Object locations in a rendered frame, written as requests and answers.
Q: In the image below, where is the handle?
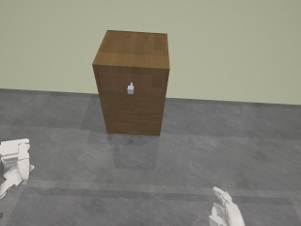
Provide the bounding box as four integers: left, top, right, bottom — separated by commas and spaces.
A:
127, 82, 135, 94

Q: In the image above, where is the right robot hand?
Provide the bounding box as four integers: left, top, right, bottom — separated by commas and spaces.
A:
209, 186, 245, 226

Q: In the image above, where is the cabinet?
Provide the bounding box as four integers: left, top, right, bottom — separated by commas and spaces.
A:
92, 30, 170, 136

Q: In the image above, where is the left robot hand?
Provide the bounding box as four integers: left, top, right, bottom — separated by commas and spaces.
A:
0, 138, 35, 200

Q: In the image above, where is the drawer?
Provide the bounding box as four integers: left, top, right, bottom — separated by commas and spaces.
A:
98, 73, 165, 92

